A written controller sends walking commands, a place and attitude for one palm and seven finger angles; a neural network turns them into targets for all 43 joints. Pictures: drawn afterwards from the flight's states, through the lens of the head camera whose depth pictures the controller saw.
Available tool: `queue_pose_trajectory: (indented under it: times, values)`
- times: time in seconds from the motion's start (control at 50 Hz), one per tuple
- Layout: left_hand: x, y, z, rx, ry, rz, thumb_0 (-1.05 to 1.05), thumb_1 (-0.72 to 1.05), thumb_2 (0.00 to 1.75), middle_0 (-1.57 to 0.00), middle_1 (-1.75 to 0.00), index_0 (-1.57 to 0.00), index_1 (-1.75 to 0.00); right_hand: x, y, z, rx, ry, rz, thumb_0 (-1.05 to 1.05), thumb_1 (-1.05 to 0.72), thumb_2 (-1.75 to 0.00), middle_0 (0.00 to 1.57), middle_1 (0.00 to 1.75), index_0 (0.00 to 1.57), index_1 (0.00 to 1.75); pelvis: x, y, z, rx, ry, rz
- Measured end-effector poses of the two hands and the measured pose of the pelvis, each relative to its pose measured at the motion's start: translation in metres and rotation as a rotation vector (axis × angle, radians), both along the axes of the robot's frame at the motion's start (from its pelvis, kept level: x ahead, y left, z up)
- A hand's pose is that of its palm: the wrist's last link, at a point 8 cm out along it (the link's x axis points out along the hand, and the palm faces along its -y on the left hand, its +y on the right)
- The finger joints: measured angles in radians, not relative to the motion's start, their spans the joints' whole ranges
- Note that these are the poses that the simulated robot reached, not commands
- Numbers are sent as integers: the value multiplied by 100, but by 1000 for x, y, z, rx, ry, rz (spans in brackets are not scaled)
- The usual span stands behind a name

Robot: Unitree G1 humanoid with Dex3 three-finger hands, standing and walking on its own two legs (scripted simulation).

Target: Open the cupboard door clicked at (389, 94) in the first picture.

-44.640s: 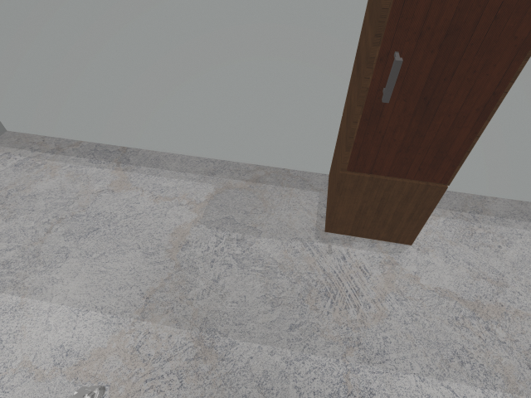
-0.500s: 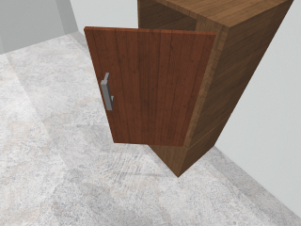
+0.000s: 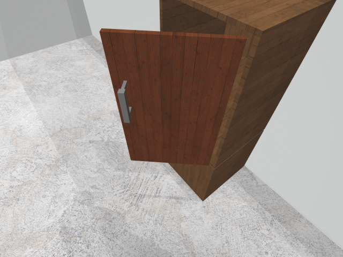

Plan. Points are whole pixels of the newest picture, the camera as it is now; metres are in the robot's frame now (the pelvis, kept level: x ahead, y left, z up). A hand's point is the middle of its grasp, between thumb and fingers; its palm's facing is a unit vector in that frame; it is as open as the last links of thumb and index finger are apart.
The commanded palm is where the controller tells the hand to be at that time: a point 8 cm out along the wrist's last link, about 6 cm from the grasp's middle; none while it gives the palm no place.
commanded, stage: look again from close up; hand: left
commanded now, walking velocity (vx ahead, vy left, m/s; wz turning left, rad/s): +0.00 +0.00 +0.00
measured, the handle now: (126, 102) +0.53 +0.18 +0.04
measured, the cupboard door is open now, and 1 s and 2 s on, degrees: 47 47 47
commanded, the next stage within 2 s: raise the hand with hooked fingers in 0.20 s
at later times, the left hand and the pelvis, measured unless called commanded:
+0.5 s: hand (88, 235) +0.17 +0.20 -0.03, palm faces +0.24 -0.96 -0.12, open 7.5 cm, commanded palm +0.10 +0.24 -0.06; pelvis -0.03 +0.01 -0.02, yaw +3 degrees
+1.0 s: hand (80, 235) +0.17 +0.22 -0.02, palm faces -0.02 -1.00 -0.05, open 10.2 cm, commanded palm +0.14 +0.28 -0.01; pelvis -0.06 +0.01 -0.08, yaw +3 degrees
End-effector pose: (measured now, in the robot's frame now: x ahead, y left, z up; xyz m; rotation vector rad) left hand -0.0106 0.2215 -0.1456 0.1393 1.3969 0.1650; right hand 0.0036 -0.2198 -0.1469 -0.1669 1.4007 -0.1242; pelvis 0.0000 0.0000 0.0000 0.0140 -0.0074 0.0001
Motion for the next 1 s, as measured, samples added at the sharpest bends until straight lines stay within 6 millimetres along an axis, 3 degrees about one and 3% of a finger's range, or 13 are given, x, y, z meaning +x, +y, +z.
queue_pose_trajectory:
  times: [0.32, 0.34, 0.44, 0.5, 0.54, 0.62, 0.74, 0.78, 0.84, 0.9, 1.0]
  values:
    - [-7, -3, -1, -3, 6, 0, 0, 91, 90, -20, -30, -20, -30, -7, 2, 0, 1, 7, -7, 0, -92, -90, 20, 30, 20, 30, -4, 2, -1, -6, 4, 0]
    - [1, 0, 4, 3, -37, 40, 1, 92, 90, -20, -30, -20, -30, -3, 0, 1, -5, -27, -11, 0, -92, -90, 20, 30, 20, 30, -6, 3, -2, -10, 4, -1]
    - [93, 28, 85, 112, -656, 84, 4, 93, 88, -21, -32, -21, -32, 44, -12, 12, -48, -387, 13, 1, -92, -90, 20, 30, 20, 30, -14, 8, -8, -1, 19, 36]
    - [147, 26, 127, 77, -1023, 25, 3, 88, 87, -20, -34, -20, -35, 81, -21, 21, -69, -570, 62, 1, -92, -90, 20, 30, 20, 30, -26, 9, -19, -3, 73, 51]
    - [169, 18, 141, 7, -1230, -29, 2, 84, 85, -20, -36, -20, -37, 105, -26, 28, -81, -678, 92, 1, -91, -90, 20, 30, 20, 30, -33, 8, -30, 0, 119, 39]
    - [172, 0, 136, -141, -1447, -190, 1, 75, 82, -21, -42, -21, -42, 145, -31, 41, -99, -848, 152, 1, -91, -90, 20, 30, 20, 30, -45, 5, -57, 5, 180, 20]
    - [131, 15, 93, -153, -1307, -119, 0, 59, 76, -23, -50, -23, -51, 177, -20, 47, -105, -945, 199, 1, -91, -90, 20, 30, 20, 30, -51, 3, -80, -9, 199, 28]
    - [120, 25, 92, -100, -1293, -87, 1, 54, 74, -23, -53, -23, -54, 179, -10, 42, -95, -937, 220, 1, -91, -90, 20, 30, 20, 30, -52, 4, -82, -23, 201, 38]
    - [119, 36, 108, -38, -1352, -107, 1, 47, 71, -24, -58, -23, -58, 173, 5, 28, -68, -893, 252, 1, -91, -90, 20, 30, 20, 30, -53, 4, -84, -43, 206, 52]
    - [130, 41, 123, -44, -1410, -160, 1, 40, 68, -24, -62, -24, -63, 158, 19, 11, -29, -824, 257, 1, -91, -90, 20, 30, 20, 30, -56, 6, -84, -59, 208, 62]
    - [157, 48, 127, -120, -1345, -211, 1, 28, 63, -25, -70, -25, -70, 123, 29, -6, 7, -712, 197, 1, -91, -90, 20, 30, 21, 30, -58, 10, -76, -61, 207, 54]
